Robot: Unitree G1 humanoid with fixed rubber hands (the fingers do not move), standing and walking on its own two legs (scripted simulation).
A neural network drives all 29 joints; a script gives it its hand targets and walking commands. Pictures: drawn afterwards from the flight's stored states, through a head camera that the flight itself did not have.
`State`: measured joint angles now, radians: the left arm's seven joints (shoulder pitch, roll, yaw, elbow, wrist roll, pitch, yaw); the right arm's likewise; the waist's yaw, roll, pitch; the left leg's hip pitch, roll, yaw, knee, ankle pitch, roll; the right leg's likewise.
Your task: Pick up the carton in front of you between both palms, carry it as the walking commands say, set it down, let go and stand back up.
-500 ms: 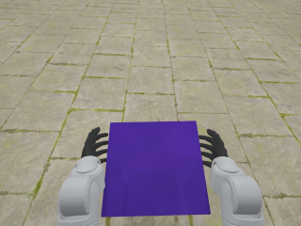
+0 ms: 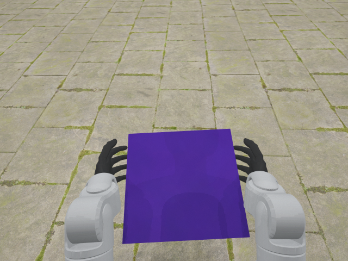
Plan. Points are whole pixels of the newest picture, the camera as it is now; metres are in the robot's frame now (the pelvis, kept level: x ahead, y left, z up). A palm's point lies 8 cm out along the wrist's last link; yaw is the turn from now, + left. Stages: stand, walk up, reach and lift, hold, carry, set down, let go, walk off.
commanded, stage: carry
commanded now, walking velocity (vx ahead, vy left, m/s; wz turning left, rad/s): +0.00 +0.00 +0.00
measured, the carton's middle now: (181, 191) +0.29 -0.01 +0.00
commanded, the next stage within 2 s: hold in 1.92 s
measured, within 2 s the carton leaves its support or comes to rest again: neither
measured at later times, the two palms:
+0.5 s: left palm (115, 145) +0.37 +0.14 +0.09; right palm (242, 147) +0.35 -0.15 +0.09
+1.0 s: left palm (119, 173) +0.33 +0.14 +0.04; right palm (246, 176) +0.31 -0.16 +0.03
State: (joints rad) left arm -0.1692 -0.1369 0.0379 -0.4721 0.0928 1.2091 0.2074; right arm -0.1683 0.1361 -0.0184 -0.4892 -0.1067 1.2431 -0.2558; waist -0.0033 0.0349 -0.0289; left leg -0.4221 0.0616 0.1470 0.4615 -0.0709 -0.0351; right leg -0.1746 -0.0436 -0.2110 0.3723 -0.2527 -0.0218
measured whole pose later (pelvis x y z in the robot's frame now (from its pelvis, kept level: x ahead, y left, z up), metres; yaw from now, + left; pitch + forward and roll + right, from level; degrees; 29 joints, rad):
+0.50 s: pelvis +0.09 +0.01 -0.01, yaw -2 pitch +5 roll +1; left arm -0.18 -0.14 0.04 -0.38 0.12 1.22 0.22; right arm -0.16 0.14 -0.03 -0.37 -0.12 1.23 -0.24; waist 0.00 0.00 -0.10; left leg -0.35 0.05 0.18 0.53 -0.23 0.02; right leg -0.13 -0.07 -0.16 0.50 -0.37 0.04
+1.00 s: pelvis +0.04 +0.00 -0.01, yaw -3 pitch +2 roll +0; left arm -0.17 -0.14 0.11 0.03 0.23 0.89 0.06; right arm -0.16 0.13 -0.09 0.02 -0.22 0.91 -0.07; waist 0.00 -0.01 -0.10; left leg -0.36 0.07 0.18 0.55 -0.21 0.01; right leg -0.15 -0.06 -0.17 0.53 -0.41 0.01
